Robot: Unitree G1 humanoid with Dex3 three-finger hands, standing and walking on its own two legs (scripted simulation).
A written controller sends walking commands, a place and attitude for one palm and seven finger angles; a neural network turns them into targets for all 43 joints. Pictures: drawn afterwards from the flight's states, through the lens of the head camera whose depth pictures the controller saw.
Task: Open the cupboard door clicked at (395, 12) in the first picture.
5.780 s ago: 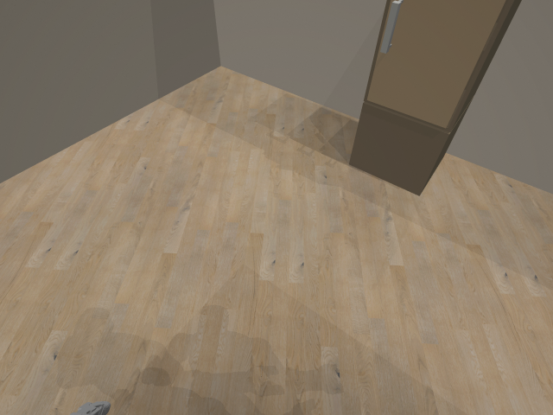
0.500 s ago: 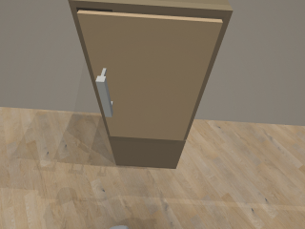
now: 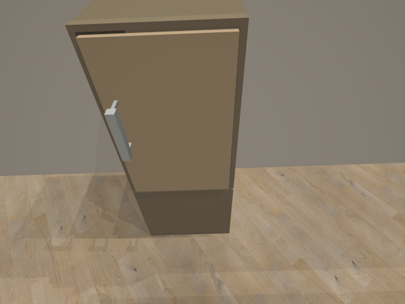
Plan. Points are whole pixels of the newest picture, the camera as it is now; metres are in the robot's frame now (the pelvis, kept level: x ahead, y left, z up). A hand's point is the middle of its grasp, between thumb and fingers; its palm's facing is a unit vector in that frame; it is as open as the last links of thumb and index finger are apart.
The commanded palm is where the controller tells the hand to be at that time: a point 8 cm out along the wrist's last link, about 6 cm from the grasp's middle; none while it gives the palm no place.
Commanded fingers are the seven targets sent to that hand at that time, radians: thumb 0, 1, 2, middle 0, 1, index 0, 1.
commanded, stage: come to a stop and stand still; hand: left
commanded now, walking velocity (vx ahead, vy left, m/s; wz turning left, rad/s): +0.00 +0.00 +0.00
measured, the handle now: (121, 131) +0.56 +0.26 +0.02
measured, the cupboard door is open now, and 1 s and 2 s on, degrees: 0 0 0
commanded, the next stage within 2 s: look again from close up in 0.38 s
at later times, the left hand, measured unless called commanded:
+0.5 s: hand out of the picture -0.02 +0.15 -0.15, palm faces +0.04 -0.98 -0.20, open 7.3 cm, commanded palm none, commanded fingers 0.00 0.90 0.90 -0.20 -0.30 -0.20 -0.30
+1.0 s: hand out of the picture +0.05 +0.16 -0.14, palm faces +0.04 -0.98 -0.20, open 7.3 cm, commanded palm none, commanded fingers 0.00 0.90 0.90 -0.20 -0.30 -0.20 -0.30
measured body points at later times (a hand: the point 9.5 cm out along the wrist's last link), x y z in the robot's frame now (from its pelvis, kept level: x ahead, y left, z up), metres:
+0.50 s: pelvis -0.01 -0.02 +0.02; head -0.01 -0.03 +0.47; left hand -0.02 +0.20 -0.13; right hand -0.03 -0.24 -0.14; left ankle +0.05 +0.13 -0.71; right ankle +0.01 -0.13 -0.71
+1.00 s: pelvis +0.04 -0.02 +0.03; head +0.05 -0.02 +0.48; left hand +0.05 +0.21 -0.13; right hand +0.07 -0.24 -0.13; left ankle +0.05 +0.13 -0.71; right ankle +0.01 -0.13 -0.71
